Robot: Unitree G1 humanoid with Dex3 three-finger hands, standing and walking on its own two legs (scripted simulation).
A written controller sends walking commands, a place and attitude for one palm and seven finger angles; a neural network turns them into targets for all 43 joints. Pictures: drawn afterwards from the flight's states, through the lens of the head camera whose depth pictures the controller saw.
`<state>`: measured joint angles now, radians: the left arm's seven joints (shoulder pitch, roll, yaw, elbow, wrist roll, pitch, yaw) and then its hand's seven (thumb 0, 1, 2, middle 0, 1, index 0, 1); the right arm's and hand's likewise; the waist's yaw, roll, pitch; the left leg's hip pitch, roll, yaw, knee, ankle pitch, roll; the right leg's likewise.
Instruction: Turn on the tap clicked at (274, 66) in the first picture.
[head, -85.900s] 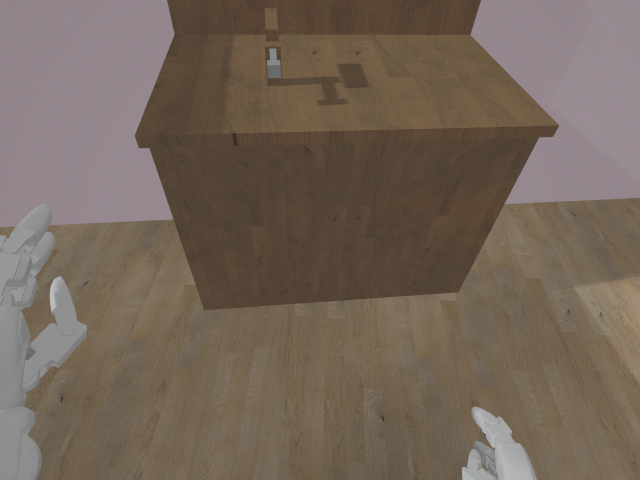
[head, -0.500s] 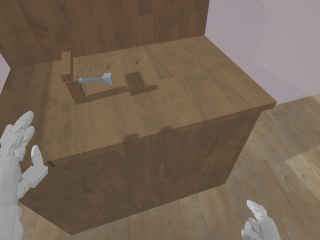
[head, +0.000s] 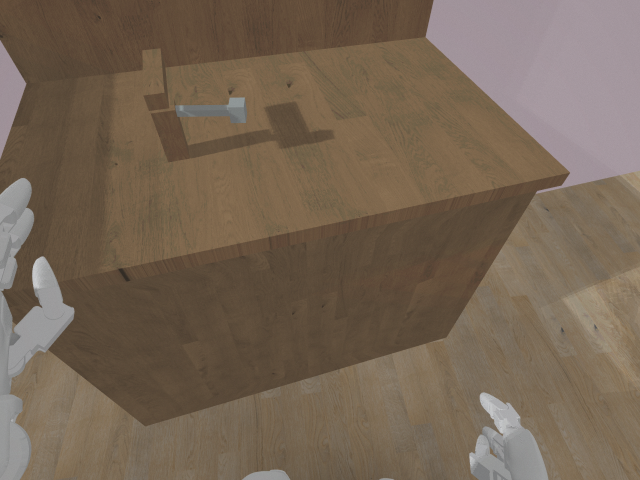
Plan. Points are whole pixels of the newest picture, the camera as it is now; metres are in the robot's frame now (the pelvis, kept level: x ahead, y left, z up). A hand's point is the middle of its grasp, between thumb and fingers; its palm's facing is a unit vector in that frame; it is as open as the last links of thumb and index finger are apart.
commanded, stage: step back with the hand held close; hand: left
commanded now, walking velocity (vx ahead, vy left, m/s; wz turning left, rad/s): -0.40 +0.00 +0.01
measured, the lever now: (237, 110) +0.61 +0.18 +0.13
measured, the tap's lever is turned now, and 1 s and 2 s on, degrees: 76 76 76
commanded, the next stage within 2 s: stop stepping back and stand still in 0.64 s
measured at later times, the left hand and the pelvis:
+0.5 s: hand (49, 394) +0.15 +0.22 +0.18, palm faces +0.36 -0.82 -0.45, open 7.4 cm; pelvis -0.07 -0.02 +0.01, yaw +1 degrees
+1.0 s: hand out of the picture -0.01 +0.16 +0.18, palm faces +0.38 -0.80 -0.46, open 7.4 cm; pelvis -0.22 -0.07 +0.02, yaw +1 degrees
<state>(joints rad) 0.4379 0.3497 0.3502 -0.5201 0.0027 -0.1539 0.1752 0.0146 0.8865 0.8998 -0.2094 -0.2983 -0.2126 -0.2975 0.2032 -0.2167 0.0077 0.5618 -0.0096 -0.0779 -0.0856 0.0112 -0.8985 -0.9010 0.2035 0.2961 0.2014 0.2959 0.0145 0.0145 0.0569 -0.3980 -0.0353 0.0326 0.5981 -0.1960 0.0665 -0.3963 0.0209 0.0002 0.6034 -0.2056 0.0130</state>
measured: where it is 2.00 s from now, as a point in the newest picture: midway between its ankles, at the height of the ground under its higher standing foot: outside the picture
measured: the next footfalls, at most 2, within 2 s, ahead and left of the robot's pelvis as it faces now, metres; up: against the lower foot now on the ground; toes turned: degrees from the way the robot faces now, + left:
right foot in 0.14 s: -0.01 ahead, -0.12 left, +0.00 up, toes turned +1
left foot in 0.48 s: -0.06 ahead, +0.11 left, +0.00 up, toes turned +3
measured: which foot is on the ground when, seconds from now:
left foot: down 0.00-0.22, up 0.24-0.46, down 0.48-0.80, up 0.82-1.00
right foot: up 0.00-0.12, down 0.14-0.54, up 0.56-0.78, down 0.80-1.00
